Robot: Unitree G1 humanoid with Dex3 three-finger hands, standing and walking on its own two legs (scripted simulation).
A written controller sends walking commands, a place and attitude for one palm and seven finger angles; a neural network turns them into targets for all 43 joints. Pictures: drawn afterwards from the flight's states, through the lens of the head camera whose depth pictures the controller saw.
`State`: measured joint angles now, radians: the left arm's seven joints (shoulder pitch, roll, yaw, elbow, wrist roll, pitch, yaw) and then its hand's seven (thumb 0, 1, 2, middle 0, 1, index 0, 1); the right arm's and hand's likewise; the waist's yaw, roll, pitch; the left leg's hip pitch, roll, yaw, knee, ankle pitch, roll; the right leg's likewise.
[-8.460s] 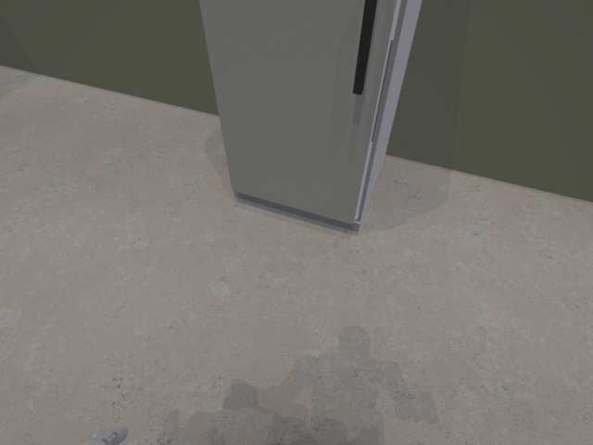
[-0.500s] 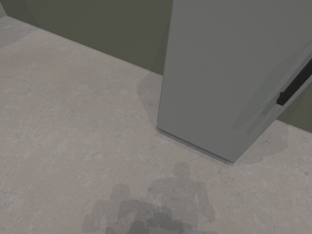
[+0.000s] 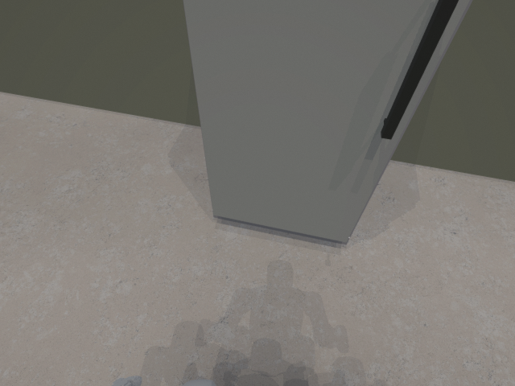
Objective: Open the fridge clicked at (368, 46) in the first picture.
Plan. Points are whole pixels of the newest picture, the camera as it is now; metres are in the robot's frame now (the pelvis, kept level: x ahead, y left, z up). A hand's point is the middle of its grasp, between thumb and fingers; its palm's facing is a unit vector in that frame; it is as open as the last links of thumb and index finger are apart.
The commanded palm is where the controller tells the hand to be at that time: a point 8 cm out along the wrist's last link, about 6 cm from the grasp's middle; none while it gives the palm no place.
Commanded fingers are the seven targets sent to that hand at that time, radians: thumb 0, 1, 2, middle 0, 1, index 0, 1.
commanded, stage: turn to face it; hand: right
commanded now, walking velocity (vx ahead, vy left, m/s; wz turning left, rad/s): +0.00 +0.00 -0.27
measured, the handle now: (417, 60) +0.74 -0.28 +0.14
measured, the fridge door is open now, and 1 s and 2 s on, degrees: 0 0 0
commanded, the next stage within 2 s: take the last steps up to it in 0.12 s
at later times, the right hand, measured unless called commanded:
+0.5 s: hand out of the picture -0.05 -0.19 -0.17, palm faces +0.25 +0.94 -0.22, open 7.4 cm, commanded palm none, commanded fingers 0.00 -0.90 -0.90 0.20 0.30 0.20 0.30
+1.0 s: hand (380, 340) +0.25 -0.22 -0.17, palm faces +0.11 +0.98 -0.18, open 7.4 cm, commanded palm none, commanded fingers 0.00 -0.90 -0.90 0.20 0.30 0.20 0.30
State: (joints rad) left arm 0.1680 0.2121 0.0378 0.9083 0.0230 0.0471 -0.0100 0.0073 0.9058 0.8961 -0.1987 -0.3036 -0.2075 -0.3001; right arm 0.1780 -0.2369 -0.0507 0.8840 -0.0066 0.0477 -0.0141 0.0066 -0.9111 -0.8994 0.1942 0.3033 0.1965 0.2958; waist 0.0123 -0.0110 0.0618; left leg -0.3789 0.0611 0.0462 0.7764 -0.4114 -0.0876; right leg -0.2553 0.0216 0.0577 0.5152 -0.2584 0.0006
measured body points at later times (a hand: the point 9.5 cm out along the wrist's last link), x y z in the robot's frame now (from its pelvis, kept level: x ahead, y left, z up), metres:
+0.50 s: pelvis +0.01 -0.01 +0.00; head +0.02 -0.02 +0.45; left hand +0.12 +0.23 -0.14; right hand -0.06 -0.24 -0.15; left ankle +0.02 +0.12 -0.74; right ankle -0.03 -0.12 -0.73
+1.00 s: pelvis +0.16 -0.04 -0.01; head +0.19 -0.03 +0.44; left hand +0.06 +0.18 -0.16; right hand +0.24 -0.28 -0.16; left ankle +0.30 +0.05 -0.73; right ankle -0.02 -0.12 -0.73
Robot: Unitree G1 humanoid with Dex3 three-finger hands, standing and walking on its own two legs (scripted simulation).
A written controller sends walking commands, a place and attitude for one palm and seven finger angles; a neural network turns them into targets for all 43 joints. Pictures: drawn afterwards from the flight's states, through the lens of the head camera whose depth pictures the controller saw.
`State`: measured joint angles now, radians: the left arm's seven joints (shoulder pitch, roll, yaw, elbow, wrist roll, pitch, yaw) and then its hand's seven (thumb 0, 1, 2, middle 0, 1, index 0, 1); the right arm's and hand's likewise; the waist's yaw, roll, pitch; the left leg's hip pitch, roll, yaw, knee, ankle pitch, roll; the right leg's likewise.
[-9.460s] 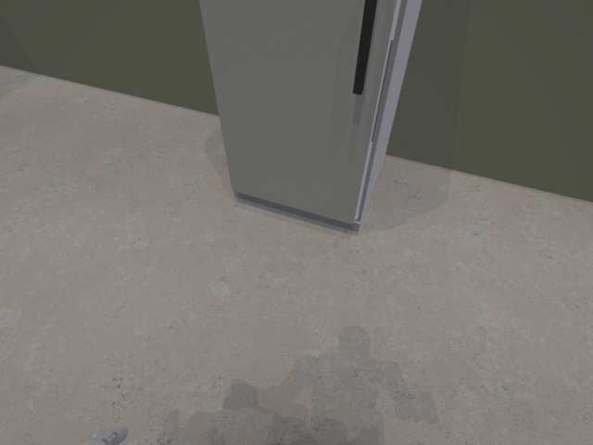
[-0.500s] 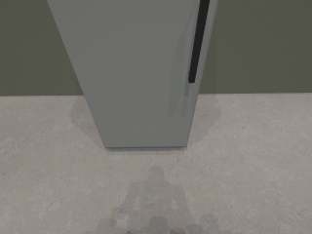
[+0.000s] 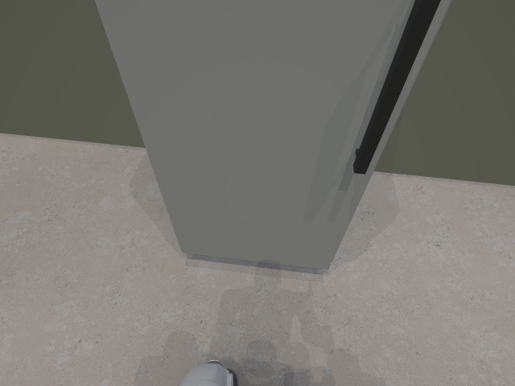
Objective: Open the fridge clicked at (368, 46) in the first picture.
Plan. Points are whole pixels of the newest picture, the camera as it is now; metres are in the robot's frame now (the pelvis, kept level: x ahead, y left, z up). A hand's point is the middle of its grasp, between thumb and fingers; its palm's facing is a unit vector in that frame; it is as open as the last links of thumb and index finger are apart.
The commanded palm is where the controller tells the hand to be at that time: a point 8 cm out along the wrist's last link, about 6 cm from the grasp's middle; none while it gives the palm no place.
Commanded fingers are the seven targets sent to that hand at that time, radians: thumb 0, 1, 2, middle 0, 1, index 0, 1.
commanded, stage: take the last steps up to it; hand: right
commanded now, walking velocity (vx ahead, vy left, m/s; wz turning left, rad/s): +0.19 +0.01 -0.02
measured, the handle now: (387, 89) +0.60 -0.16 +0.16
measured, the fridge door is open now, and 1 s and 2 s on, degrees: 0 0 0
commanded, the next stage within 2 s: come to a stop and stand still in 0.12 s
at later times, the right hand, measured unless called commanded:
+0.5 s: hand out of the picture +0.12 -0.18 -0.17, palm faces +0.09 +0.98 -0.17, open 7.3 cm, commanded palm none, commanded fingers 0.00 -0.90 -0.90 0.20 0.30 0.20 0.30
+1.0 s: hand out of the picture +0.14 -0.14 -0.16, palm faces +0.02 +0.97 -0.23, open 7.4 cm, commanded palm none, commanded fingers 0.00 -0.90 -0.90 0.20 0.30 0.20 0.30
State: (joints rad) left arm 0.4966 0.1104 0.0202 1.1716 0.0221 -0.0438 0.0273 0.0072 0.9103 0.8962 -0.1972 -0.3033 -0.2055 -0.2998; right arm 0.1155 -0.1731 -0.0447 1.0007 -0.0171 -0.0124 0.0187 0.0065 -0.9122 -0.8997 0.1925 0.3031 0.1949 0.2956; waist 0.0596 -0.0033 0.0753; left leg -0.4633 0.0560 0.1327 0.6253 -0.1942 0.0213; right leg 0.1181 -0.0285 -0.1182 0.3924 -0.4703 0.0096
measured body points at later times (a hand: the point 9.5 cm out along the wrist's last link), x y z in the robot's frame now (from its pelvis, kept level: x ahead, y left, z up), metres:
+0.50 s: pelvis +0.12 +0.00 +0.01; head +0.13 -0.02 +0.46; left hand +0.21 +0.22 -0.13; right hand +0.12 -0.23 -0.15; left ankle +0.12 +0.10 -0.72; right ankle +0.17 -0.12 -0.72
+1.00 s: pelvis +0.08 +0.04 +0.00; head +0.07 +0.05 +0.45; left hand +0.10 +0.27 -0.15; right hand +0.14 -0.19 -0.14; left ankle +0.10 +0.14 -0.72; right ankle +0.13 -0.06 -0.72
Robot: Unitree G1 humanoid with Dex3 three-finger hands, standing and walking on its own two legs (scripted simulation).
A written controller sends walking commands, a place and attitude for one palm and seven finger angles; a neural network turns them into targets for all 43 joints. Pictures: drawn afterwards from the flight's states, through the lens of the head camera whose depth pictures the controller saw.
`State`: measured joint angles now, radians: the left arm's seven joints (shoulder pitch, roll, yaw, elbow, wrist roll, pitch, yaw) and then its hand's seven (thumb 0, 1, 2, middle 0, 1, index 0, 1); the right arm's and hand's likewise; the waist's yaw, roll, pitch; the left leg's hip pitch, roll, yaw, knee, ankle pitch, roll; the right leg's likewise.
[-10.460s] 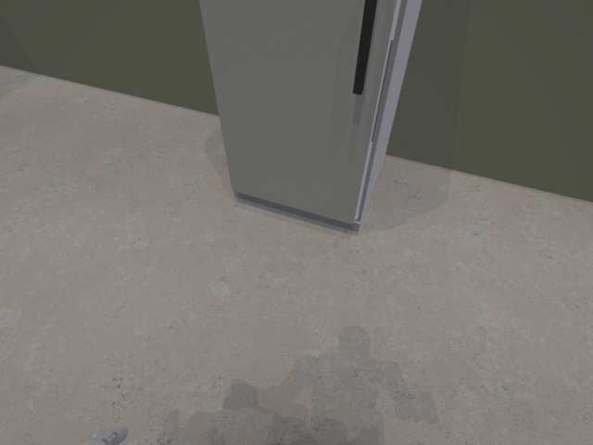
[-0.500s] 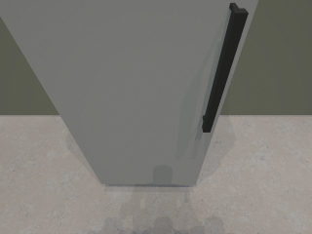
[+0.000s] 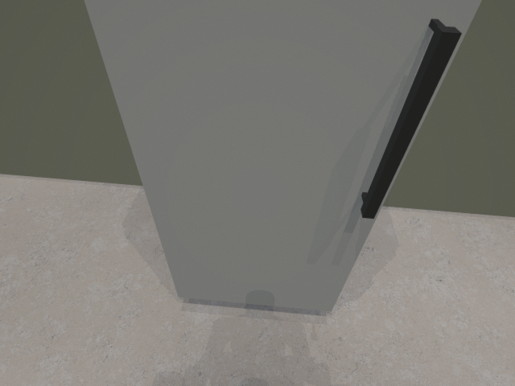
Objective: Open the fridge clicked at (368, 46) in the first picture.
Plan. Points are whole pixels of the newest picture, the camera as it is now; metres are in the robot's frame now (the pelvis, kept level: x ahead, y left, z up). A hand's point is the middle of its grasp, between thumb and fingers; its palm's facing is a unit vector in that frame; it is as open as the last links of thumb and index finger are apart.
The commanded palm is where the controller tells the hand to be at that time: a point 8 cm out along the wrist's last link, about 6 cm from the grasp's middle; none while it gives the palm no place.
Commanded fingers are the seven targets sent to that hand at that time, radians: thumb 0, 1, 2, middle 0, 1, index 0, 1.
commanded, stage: come to a stop and stand still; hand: right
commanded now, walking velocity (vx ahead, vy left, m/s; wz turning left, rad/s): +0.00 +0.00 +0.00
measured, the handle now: (395, 137) +0.52 -0.21 +0.15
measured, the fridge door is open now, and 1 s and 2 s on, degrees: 0 0 0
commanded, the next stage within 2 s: look again from close up in 1.34 s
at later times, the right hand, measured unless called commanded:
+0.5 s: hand out of the picture +0.02 -0.15 -0.16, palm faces +0.00 +0.99 -0.17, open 7.4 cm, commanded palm none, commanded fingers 0.00 -0.90 -0.90 0.20 0.30 0.20 0.30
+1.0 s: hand out of the picture +0.09 -0.17 -0.16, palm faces +0.00 +0.97 -0.22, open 7.4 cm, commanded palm none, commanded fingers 0.00 -0.90 -0.90 0.20 0.30 0.20 0.30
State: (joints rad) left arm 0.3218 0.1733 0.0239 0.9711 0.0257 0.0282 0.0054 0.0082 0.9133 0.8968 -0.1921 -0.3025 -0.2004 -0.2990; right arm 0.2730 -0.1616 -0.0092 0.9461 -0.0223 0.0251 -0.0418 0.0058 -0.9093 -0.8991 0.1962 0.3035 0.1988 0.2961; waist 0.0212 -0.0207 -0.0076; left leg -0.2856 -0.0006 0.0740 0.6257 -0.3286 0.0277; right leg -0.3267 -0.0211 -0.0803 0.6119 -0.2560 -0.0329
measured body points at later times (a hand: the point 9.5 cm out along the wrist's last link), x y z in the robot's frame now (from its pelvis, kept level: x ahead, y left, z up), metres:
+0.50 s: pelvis +0.02 +0.02 +0.01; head +0.03 +0.02 +0.46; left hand -0.01 +0.23 -0.15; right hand +0.02 -0.20 -0.15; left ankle +0.02 +0.10 -0.73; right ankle +0.05 -0.10 -0.73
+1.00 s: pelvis +0.07 +0.01 +0.02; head +0.08 +0.02 +0.46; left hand +0.09 +0.24 -0.14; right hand +0.09 -0.22 -0.14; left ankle +0.02 +0.10 -0.73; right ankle +0.05 -0.10 -0.73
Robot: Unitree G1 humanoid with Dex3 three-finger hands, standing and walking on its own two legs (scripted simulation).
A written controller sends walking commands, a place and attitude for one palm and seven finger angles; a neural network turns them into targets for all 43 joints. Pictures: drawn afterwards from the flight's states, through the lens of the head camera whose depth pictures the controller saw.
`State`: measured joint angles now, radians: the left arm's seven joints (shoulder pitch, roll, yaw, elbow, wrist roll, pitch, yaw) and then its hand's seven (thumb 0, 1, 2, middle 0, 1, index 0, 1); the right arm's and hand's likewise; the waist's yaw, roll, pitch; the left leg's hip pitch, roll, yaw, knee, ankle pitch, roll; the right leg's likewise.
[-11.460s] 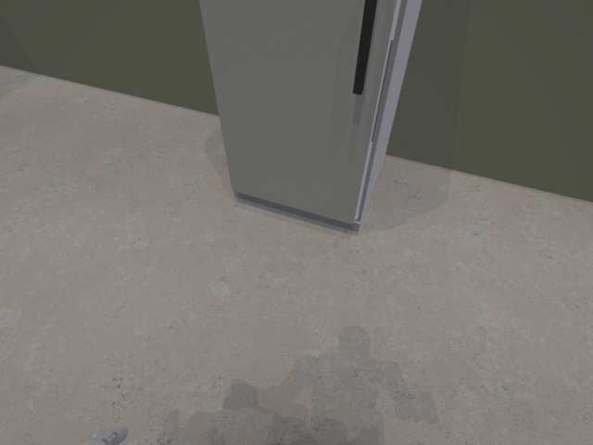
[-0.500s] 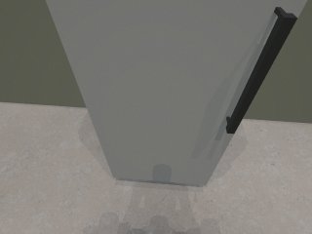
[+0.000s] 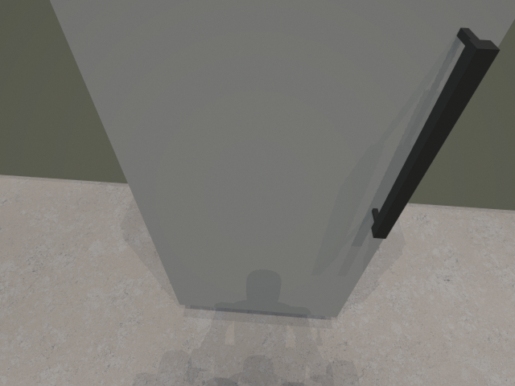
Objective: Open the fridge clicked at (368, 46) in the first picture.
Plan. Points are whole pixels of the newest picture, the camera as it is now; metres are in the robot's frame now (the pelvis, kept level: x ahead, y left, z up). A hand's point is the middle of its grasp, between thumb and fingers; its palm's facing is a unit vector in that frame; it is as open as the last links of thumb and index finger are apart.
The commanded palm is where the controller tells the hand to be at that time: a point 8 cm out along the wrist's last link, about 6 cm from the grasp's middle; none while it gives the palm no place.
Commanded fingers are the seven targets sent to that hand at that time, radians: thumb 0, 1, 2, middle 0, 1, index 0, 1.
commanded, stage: come to a stop and stand still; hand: right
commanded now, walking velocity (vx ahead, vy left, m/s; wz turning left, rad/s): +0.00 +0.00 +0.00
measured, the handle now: (412, 156) +0.45 -0.22 +0.14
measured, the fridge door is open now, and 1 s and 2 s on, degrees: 0 0 0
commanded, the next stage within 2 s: look again from close up in 0.34 s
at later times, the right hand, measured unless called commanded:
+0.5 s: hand out of the picture +0.02 -0.18 -0.17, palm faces +0.02 +0.97 -0.22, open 7.4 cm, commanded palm none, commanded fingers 0.00 -0.90 -0.90 0.20 0.30 0.20 0.30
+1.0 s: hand out of the picture -0.01 -0.17 -0.18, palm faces +0.03 +0.98 -0.19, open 7.4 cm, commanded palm none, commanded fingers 0.00 -0.90 -0.90 0.20 0.30 0.20 0.30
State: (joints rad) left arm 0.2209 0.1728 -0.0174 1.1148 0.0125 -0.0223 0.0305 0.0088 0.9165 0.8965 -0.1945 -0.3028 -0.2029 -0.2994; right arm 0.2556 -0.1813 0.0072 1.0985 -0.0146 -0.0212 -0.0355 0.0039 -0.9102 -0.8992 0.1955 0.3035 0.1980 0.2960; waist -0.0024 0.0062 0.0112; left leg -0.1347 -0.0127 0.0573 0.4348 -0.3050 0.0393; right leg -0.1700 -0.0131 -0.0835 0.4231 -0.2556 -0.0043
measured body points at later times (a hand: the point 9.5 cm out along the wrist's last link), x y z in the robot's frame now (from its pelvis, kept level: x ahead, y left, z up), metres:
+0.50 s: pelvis +0.01 +0.00 +0.00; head +0.02 +0.01 +0.45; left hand +0.02 +0.23 -0.16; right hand +0.02 -0.23 -0.15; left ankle -0.05 +0.09 -0.74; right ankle -0.02 -0.11 -0.74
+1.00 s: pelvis +0.00 +0.00 +0.00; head +0.01 +0.00 +0.45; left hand +0.00 +0.22 -0.16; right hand -0.01 -0.22 -0.16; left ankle -0.05 +0.09 -0.74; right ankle -0.02 -0.11 -0.74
